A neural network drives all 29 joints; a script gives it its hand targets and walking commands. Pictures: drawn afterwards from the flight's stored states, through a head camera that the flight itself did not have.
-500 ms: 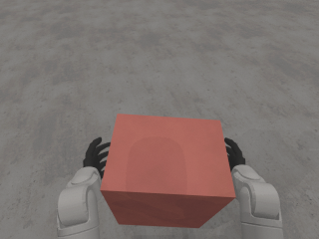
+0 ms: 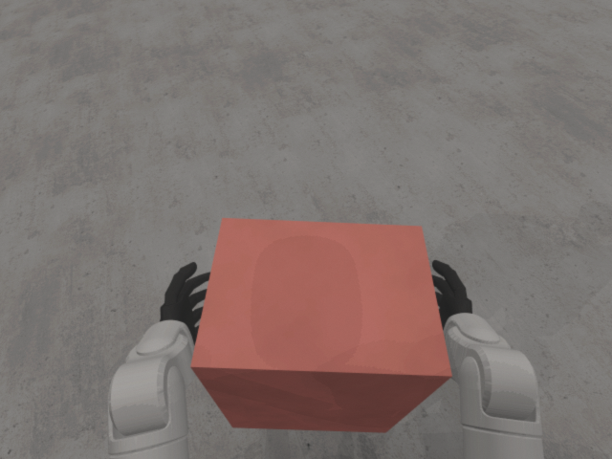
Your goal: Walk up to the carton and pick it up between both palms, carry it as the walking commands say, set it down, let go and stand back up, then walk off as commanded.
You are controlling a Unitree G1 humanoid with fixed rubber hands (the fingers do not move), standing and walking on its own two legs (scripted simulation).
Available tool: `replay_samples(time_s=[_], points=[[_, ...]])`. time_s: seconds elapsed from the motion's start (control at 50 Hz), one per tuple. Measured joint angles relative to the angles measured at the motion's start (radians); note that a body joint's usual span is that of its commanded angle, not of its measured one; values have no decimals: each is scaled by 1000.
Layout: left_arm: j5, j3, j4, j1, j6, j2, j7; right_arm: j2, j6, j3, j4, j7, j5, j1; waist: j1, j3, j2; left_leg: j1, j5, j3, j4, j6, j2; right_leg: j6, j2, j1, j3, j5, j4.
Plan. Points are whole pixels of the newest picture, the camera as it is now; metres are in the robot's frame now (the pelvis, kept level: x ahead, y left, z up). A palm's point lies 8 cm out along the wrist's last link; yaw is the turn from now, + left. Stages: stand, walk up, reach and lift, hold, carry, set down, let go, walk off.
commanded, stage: carry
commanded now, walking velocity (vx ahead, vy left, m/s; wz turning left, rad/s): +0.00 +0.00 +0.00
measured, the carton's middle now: (315, 339) +0.28 +0.00 -0.02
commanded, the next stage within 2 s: none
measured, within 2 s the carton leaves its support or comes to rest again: neither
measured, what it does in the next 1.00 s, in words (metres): walks ahead: right foot, then left foot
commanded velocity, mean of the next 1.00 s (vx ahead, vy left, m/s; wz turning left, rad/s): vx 0.00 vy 0.00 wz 0.00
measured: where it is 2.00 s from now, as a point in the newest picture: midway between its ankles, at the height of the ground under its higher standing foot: (388, 191)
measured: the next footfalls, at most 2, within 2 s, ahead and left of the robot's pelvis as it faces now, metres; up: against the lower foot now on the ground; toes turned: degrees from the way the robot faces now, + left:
right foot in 0.12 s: +0.26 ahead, -0.14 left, +0.00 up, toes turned +2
left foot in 0.50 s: +0.42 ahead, +0.02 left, +0.00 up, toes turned +6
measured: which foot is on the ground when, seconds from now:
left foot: down 0.00-0.12, up 0.14-0.48, down 0.50-0.74, up 0.76-1.00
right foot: up 0.00-0.10, down 0.12-0.54, up 0.56-0.70, down 0.72-1.00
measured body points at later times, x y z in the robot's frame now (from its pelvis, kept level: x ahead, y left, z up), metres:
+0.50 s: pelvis +0.36 -0.11 +0.03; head +0.40 -0.11 +0.48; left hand +0.64 +0.06 +0.09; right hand +0.65 -0.27 +0.08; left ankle +0.38 +0.02 -0.65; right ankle +0.22 -0.14 -0.65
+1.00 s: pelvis +0.65 -0.20 +0.03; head +0.68 -0.21 +0.48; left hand +0.93 -0.03 +0.09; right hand +0.93 -0.36 +0.07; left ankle +0.58 -0.05 -0.60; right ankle +0.52 -0.23 -0.66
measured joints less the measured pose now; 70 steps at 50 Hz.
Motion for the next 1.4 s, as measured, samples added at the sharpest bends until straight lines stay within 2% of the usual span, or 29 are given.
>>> replay_samples(time_s=[0.04,0.06,0.08,0.12,0.14,0.18,0.26,0.34,0.42,0.48,0.52,0.56,0.58,0.62,0.66,0.7,0.74,0.8,0.88,0.98,1.06,1.1,1.14,1.18,1.22,1.26,1.3,1.32,1.4], points=[[-23,-6,-17,-3,-32,1,-2,0,4,2,-65,-10,0,5,-8,23,50,38,-33,-42,-26,-9,-1,0,-30,-252,45,34,-3],[-33,-10,-22,-6,-42,1,-3,0,6,3,-95,-15,0,13,-10,51,49,82,-41,-49,-48,-18,-1,1,-74,-333,47,55,-140],[-46,-8,-29,-6,-55,2,-7,1,4,9,-129,-25,2,17,-10,78,40,135,-42,-55,-62,-22,-1,1,-113,-354,47,174,-361],[-48,-9,-28,-5,-70,-4,-13,-2,0,12,-146,-35,2,25,-9,98,14,208,-20,-85,0,-23,12,-1,-149,-276,40,619,-769],[-45,-5,-27,-5,-74,-16,-12,-11,1,12,-145,-31,3,20,-7,101,12,210,-5,-109,99,-23,14,-10,-148,-250,17,656,-742],[-39,9,-27,-5,-82,-30,-5,-28,8,12,-117,-19,9,-19,-5,133,23,184,43,-132,315,-23,1,-42,-117,-180,-21,493,-707],[-35,5,-27,-5,-42,-30,7,-29,20,12,-102,-14,9,1,-6,187,12,65,84,-130,537,-23,-38,-95,-89,-18,-91,427,-789],[-31,13,-28,-6,-26,-31,9,-20,11,12,-85,-12,9,5,-3,204,-24,-58,83,-127,485,-23,-40,-124,-61,142,-122,413,-934],[-26,9,-28,-5,-34,-31,10,-21,-1,9,-78,-7,9,5,-4,198,-58,-99,173,-127,216,-23,-39,-132,-44,295,-123,384,-1033],[-16,8,-28,-6,-31,-31,10,-21,-12,8,-62,0,9,6,-4,148,-59,-95,312,-96,-49,-23,-40,-132,-23,363,-123,349,-1053],[-6,12,-24,-5,-21,-28,9,-16,-22,8,-32,5,9,7,-4,99,-79,-64,291,-66,-124,-13,-44,-127,-24,395,-122,320,-1037],[3,17,-19,-4,-3,-18,9,-7,-35,8,10,10,9,0,-6,54,-82,-29,224,-59,-131,2,-38,-39,-29,328,-120,349,-856],[4,15,-19,-5,4,-11,9,-3,-35,8,17,10,9,0,-6,37,-70,-15,203,-59,-131,6,-33,-17,-27,274,-112,306,-723],[5,15,-19,-5,12,-7,9,-1,-35,8,23,9,9,0,-6,5,-39,7,169,-59,-136,6,-24,-14,-30,142,-84,146,-507],[5,14,-20,-5,9,-6,9,0,-35,8,21,8,9,-2,-4,-8,-19,30,150,-62,-147,6,-19,-14,-68,18,-65,61,-502],[4,13,-21,-4,5,-5,7,0,-31,8,13,6,9,-2,-3,10,-23,83,133,-66,-151,1,-21,-14,-135,-29,-63,183,-718],[4,10,-18,-2,7,-7,5,-3,-21,8,6,3,9,0,-3,20,-25,120,120,-81,-101,-3,-14,-26,-165,6,-81,548,-906],[7,8,-6,-1,12,-15,5,-15,2,8,4,3,9,-1,-4,43,-17,120,120,-101,80,-3,-11,-79,-131,96,-105,425,-898],[8,7,-7,-2,15,-15,6,-15,6,8,3,3,9,-2,-4,75,-28,79,119,-102,233,-3,-12,-112,-90,212,-116,375,-955],[11,7,-7,-2,11,-15,6,-16,1,8,7,3,9,-3,-4,115,-51,-8,147,-100,202,-3,-11,-130,-53,353,-118,325,-1028],[12,6,-7,-2,2,-15,6,-16,-10,8,9,6,9,-3,-5,116,-54,-15,246,-51,-20,-3,-15,-131,-28,452,-118,258,-1042],[16,13,2,-1,5,-15,6,-10,-22,8,35,7,9,0,-5,77,-87,17,153,-39,-50,-2,-31,-119,-44,462,-118,237,-1018],[15,15,4,1,9,-9,5,-6,-22,8,46,6,9,-7,-8,43,-72,46,95,-35,-77,17,-18,-16,-39,347,-113,284,-768],[15,15,13,1,2,-5,4,-4,-32,8,60,5,9,-8,-9,12,-36,59,64,-30,-78,17,-3,3,-22,167,-74,103,-419],[9,9,12,1,-15,-4,2,-4,-34,8,35,0,9,-3,-11,1,2,69,45,-47,-85,16,0,3,-32,-19,-31,23,-298],[4,6,10,1,-36,-3,-4,-3,-30,8,7,-7,9,-3,-10,27,10,115,42,-60,-99,9,-2,3,-99,-124,-22,92,-497],[-5,1,9,2,-41,-3,-7,-3,-16,8,-24,-16,9,6,-10,58,-3,161,51,-82,-50,6,1,2,-144,-91,-28,485,-847],[-6,-1,10,2,-41,-9,-7,-9,-7,8,-34,-17,9,6,-10,70,0,162,65,-102,26,6,3,-14,-143,-65,-48,545,-839],[-5,1,9,2,-34,-16,-1,-20,14,8,-32,-12,9,-6,-10,121,3,119,94,-119,319,6,-19,-87,-96,62,-90,409,-847]])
